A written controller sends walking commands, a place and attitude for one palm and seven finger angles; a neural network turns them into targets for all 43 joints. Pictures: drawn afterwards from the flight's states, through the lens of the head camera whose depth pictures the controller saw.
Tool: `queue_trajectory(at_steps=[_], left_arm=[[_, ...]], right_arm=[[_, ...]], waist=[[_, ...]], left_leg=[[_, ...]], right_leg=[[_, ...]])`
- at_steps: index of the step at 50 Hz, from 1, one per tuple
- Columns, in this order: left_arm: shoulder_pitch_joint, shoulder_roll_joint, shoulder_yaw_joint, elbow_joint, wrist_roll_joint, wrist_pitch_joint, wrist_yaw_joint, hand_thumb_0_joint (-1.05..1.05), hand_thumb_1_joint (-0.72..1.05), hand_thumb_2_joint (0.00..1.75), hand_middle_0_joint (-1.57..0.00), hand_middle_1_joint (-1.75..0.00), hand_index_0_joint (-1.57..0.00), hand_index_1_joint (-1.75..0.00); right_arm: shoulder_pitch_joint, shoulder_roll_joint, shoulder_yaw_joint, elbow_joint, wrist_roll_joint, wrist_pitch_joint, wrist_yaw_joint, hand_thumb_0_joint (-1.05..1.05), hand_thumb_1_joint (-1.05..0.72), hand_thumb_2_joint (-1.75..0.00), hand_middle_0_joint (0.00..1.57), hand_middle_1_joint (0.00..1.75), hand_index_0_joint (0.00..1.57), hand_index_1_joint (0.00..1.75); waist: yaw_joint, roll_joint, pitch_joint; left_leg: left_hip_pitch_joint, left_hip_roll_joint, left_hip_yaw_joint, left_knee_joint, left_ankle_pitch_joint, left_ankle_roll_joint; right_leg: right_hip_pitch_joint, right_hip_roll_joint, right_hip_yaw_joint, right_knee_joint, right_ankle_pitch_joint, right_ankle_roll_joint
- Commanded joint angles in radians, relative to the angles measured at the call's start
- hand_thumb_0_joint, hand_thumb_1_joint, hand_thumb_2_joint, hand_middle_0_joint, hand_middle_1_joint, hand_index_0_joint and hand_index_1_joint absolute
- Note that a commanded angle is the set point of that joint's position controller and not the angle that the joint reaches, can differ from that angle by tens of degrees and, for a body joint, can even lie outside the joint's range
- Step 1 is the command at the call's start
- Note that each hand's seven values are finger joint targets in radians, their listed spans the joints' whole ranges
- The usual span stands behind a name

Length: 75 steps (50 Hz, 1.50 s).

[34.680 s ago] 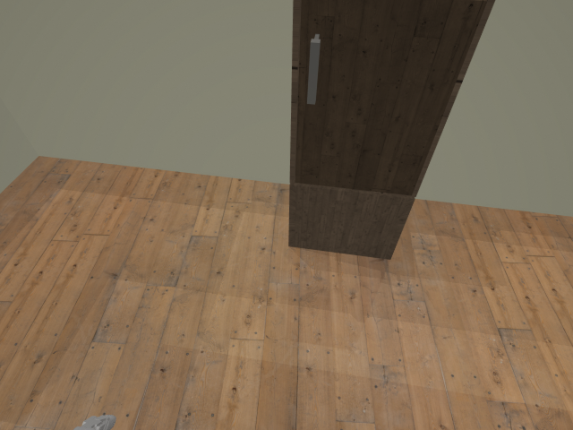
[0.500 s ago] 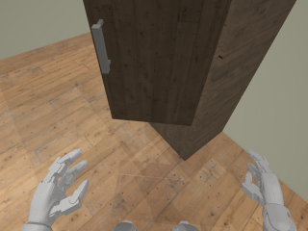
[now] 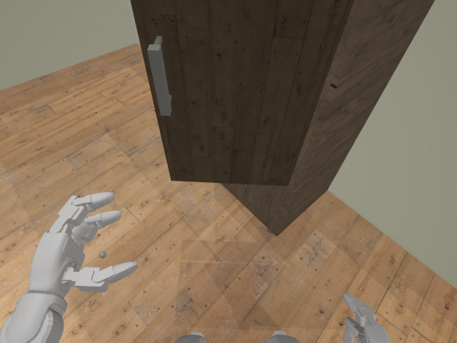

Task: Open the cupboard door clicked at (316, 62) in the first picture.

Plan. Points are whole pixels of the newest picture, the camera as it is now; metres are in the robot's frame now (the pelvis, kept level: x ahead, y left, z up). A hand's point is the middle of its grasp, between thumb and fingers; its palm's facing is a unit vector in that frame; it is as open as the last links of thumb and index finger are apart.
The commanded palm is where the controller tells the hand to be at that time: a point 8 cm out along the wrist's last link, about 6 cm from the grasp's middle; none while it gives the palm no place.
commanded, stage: raise the hand with hooked fingers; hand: left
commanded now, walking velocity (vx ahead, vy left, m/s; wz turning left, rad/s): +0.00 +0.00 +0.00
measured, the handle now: (162, 77) +0.61 +0.18 +0.12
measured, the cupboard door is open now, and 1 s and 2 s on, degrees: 46 46 46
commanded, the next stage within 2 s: move the hooked fingers beside the handle in 1.16 s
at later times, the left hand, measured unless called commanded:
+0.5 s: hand (73, 205) +0.29 +0.25 +0.12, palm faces +0.06 -1.00 -0.04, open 13.9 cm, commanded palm +0.26 +0.30 +0.12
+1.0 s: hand (84, 185) +0.31 +0.24 +0.13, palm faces +0.06 -1.00 -0.02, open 14.0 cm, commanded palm +0.28 +0.28 +0.14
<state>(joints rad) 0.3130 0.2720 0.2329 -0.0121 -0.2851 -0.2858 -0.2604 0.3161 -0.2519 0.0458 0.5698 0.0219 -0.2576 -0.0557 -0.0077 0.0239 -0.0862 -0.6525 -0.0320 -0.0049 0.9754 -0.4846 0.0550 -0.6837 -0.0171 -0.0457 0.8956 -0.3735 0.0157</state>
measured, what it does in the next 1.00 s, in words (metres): stands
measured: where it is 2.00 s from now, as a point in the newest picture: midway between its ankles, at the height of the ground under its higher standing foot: outside the picture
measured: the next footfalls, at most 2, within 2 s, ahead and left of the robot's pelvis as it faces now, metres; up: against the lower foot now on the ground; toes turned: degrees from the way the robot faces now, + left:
none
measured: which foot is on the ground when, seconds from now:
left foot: down 0.00-1.00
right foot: down 0.00-1.00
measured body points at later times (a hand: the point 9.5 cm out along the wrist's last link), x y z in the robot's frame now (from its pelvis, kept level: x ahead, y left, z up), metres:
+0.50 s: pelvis +0.02 -0.01 +0.02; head +0.04 -0.01 +0.47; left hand +0.28 +0.30 +0.12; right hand +0.20 -0.24 -0.05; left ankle +0.00 +0.08 -0.68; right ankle +0.04 -0.14 -0.68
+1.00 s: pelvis +0.02 -0.03 +0.03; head +0.04 -0.04 +0.48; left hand +0.30 +0.29 +0.14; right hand +0.17 -0.28 -0.04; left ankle +0.00 +0.08 -0.68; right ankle +0.04 -0.14 -0.68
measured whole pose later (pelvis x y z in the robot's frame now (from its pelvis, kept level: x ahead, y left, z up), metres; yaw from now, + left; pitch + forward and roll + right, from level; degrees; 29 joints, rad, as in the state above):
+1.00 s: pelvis +0.02 -0.03 +0.03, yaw +0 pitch +4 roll -1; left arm -0.08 0.40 0.44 0.37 -0.33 -0.14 -0.46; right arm 0.29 -0.29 0.05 0.58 0.04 -0.21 -0.09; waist 0.01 0.03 -0.05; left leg -0.40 0.00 -0.01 0.72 -0.40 0.01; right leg -0.45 0.02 -0.05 0.68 -0.30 -0.03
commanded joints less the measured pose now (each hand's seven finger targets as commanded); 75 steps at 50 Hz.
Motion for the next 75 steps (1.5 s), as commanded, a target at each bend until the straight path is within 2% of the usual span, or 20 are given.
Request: queue_trajectory(at_steps=[1,11,13,16,18,22,24,32,37,43,46,49,52,56,60,63,68,71,72,75], left_arm=[[-0.134,0.162,0.092,-0.206,-0.017,-0.055,-0.004,0.0,-0.22,0.42,-0.28,-1.02,-0.28,-1.02],[-0.316,0.242,0.158,-0.1,-0.04,0.019,-0.062,0.0,-0.45,0.32,-0.3,-1.17,-0.3,-1.17],[-0.346,0.256,0.172,-0.084,-0.045,0.033,-0.083,0.0,-0.5,0.3,-0.3,-1.2,-0.3,-1.2],[-0.397,0.28,0.188,-0.035,-0.055,0.057,-0.114,0.0,-0.5,0.3,-0.3,-1.2,-0.3,-1.2],[-0.43,0.295,0.208,0.002,-0.063,0.069,-0.131,0.0,-0.5,0.3,-0.3,-1.2,-0.3,-1.2],[-0.515,0.341,0.236,0.034,-0.068,0.084,-0.164,0.0,-0.5,0.3,-0.3,-1.2,-0.3,-1.2],[-0.524,0.348,0.252,0.074,-0.074,0.087,-0.175,0.0,-0.5,0.3,-0.3,-1.2,-0.3,-1.2],[-0.654,0.429,0.303,0.149,-0.079,0.103,-0.211,0.0,-0.5,0.3,-0.3,-1.2,-0.3,-1.2],[-0.597,0.385,0.279,0.226,-0.089,0.118,-0.235,0.0,-0.5,0.3,-0.3,-1.2,-0.3,-1.2],[-0.625,0.429,0.322,0.165,-0.081,0.092,-0.209,0.0,-0.5,0.3,-0.3,-1.2,-0.3,-1.2],[-0.639,0.44,0.328,0.146,-0.078,0.074,-0.192,0.0,-0.5,0.3,-0.3,-1.2,-0.3,-1.2],[-0.634,0.404,0.3,0.177,-0.072,0.07,-0.191,0.0,-0.5,0.3,-0.3,-1.2,-0.3,-1.2],[-0.669,0.423,0.299,0.147,-0.068,0.065,-0.195,0.0,-0.5,0.3,-0.3,-1.2,-0.3,-1.2],[-0.641,0.404,0.296,0.218,-0.081,0.075,-0.208,0.0,-0.5,0.3,-0.3,-1.2,-0.3,-1.2],[-0.664,0.399,0.284,0.205,-0.075,0.075,-0.214,0.0,-0.5,0.3,-0.3,-1.2,-0.3,-1.2],[-0.656,0.416,0.3,0.199,-0.073,0.07,-0.211,0.0,-0.5,0.3,-0.3,-1.2,-0.3,-1.2],[-0.854,0.401,0.247,0.295,-0.058,0.066,-0.207,0.0,-0.5,0.3,-0.3,-1.2,-0.3,-1.2],[-0.969,0.429,0.228,0.341,-0.03,0.055,-0.203,0.0,-0.5,0.3,-0.3,-1.2,-0.3,-1.2],[-1.002,0.411,0.201,0.34,-0.023,0.048,-0.206,0.0,-0.5,0.3,-0.3,-1.2,-0.3,-1.2],[-0.998,0.438,0.228,0.411,-0.011,0.038,-0.195,0.0,-0.5,0.3,-0.3,-1.2,-0.3,-1.2]], right_arm=[[-0.094,-0.148,-0.068,-0.168,0.008,-0.077,-0.017,0.0,-0.9,-0.9,0.2,0.3,0.2,0.3],[-0.096,-0.153,-0.053,-0.149,0.017,-0.054,-0.038,0.0,-0.9,-0.9,0.2,0.3,0.2,0.3],[-0.096,-0.152,-0.052,-0.146,0.02,-0.052,-0.042,0.0,-0.9,-0.9,0.2,0.3,0.2,0.3],[-0.096,-0.155,-0.044,-0.142,0.017,-0.048,-0.044,0.0,-0.9,-0.9,0.2,0.3,0.2,0.3],[-0.1,-0.154,-0.043,-0.138,0.021,-0.043,-0.048,0.0,-0.9,-0.9,0.2,0.3,0.2,0.3],[-0.109,-0.155,-0.037,-0.137,0.023,-0.038,-0.051,0.0,-0.9,-0.9,0.2,0.3,0.2,0.3],[-0.103,-0.156,-0.039,-0.133,0.023,-0.036,-0.054,0.0,-0.9,-0.9,0.2,0.3,0.2,0.3],[-0.099,-0.16,-0.038,-0.126,0.025,-0.027,-0.057,0.0,-0.9,-0.9,0.2,0.3,0.2,0.3],[-0.089,-0.163,-0.045,-0.134,0.028,-0.022,-0.05,0.0,-0.9,-0.9,0.2,0.3,0.2,0.3],[-0.089,-0.159,-0.05,-0.144,0.024,-0.017,-0.043,0.0,-0.9,-0.9,0.2,0.3,0.2,0.3],[-0.089,-0.158,-0.046,-0.14,0.02,-0.017,-0.044,0.0,-0.9,-0.9,0.2,0.3,0.2,0.3],[-0.095,-0.154,-0.047,-0.136,0.027,-0.018,-0.05,0.0,-0.9,-0.9,0.2,0.3,0.2,0.3],[-0.099,-0.153,-0.044,-0.134,0.026,-0.02,-0.054,0.0,-0.9,-0.9,0.2,0.3,0.2,0.3],[-0.099,-0.158,-0.04,-0.131,0.027,-0.019,-0.059,0.0,-0.9,-0.9,0.2,0.3,0.2,0.3],[-0.104,-0.154,-0.04,-0.131,0.03,-0.024,-0.062,0.0,-0.9,-0.9,0.2,0.3,0.2,0.3],[-0.101,-0.154,-0.039,-0.132,0.025,-0.027,-0.061,0.0,-0.9,-0.9,0.2,0.3,0.2,0.3],[-0.095,-0.162,-0.036,-0.103,0.031,-0.022,-0.075,0.0,-0.9,-0.9,0.2,0.3,0.2,0.3],[-0.075,-0.17,-0.036,-0.09,0.031,-0.017,-0.08,0.0,-0.9,-0.9,0.2,0.3,0.2,0.3],[-0.079,-0.165,-0.035,-0.091,0.032,-0.019,-0.079,0.0,-0.9,-0.9,0.2,0.3,0.2,0.3],[-0.051,-0.17,-0.039,-0.083,0.027,-0.014,-0.075,0.0,-0.9,-0.9,0.2,0.3,0.2,0.3]], waist=[[0.016,0.053,-0.17],[0.015,0.089,-0.132],[0.019,0.088,-0.162],[0.02,0.086,-0.149],[0.02,0.048,-0.154],[0.023,0.084,-0.172],[0.024,0.03,-0.177],[0.029,0.06,-0.187],[0.033,-0.003,-0.169],[0.043,0.037,-0.211],[0.038,0.036,-0.196],[0.028,0.048,-0.164],[0.029,0.076,-0.183],[0.026,-0.003,-0.136],[0.026,0.046,-0.158],[0.032,0.041,-0.182],[-0.011,0.031,-0.108],[-0.024,0.038,-0.147],[-0.023,0.089,-0.165],[-0.011,0.067,-0.218]], left_leg=[[0.113,0.04,-0.096,-0.251,0.265,-0.086],[0.188,0.037,-0.084,-0.299,0.312,-0.083],[0.214,0.036,-0.078,-0.305,0.352,-0.082],[0.23,0.033,-0.075,-0.311,0.375,-0.079],[0.229,0.032,-0.071,-0.322,0.36,-0.071],[0.249,0.026,-0.058,-0.328,0.364,-0.061],[0.246,0.026,-0.057,-0.333,0.38,-0.056],[0.269,0.021,-0.041,-0.353,0.401,-0.044],[0.252,0.019,-0.025,-0.356,0.397,-0.036],[0.253,0.015,-0.016,-0.358,0.384,-0.034],[0.251,0.017,-0.015,-0.357,0.372,-0.033],[0.246,0.017,-0.012,-0.368,0.336,-0.032],[0.266,0.018,-0.016,-0.372,0.337,-0.033],[0.235,0.019,-0.017,-0.375,0.298,-0.031],[0.256,0.017,-0.019,-0.38,0.298,-0.034],[0.264,0.018,-0.023,-0.378,0.325,-0.035],[0.244,0.02,-0.033,-0.382,0.227,-0.035],[0.257,0.021,-0.038,-0.376,0.228,-0.034],[0.268,0.019,-0.038,-0.376,0.226,-0.037],[0.271,0.019,-0.045,-0.37,0.292,-0.044]], right_leg=[[0.145,0.035,-0.053,-0.092,0.066,-0.05],[0.227,0.04,-0.042,-0.165,0.133,-0.054],[0.258,0.037,-0.038,-0.179,0.171,-0.052],[0.282,0.042,-0.034,-0.195,0.207,-0.055],[0.3,0.04,-0.032,-0.211,0.21,-0.052],[0.334,0.038,-0.017,-0.234,0.232,-0.055],[0.355,0.037,-0.016,-0.243,0.254,-0.052],[0.406,0.031,0.006,-0.275,0.303,-0.053],[0.416,0.026,0.014,-0.285,0.327,-0.046],[0.439,0.021,0.031,-0.284,0.315,-0.045],[0.439,0.023,0.037,-0.287,0.305,-0.046],[0.418,0.02,0.038,-0.301,0.267,-0.043],[0.426,0.021,0.037,-0.3,0.265,-0.046],[0.412,0.023,0.04,-0.315,0.222,-0.042],[0.402,0.02,0.033,-0.313,0.217,-0.044],[0.42,0.022,0.029,-0.302,0.247,-0.046],[0.33,0.023,0.029,-0.32,0.136,-0.043],[0.326,0.023,0.029,-0.309,0.13,-0.047],[0.318,0.02,0.031,-0.308,0.129,-0.048],[0.342,0.022,0.018,-0.284,0.197,-0.052]])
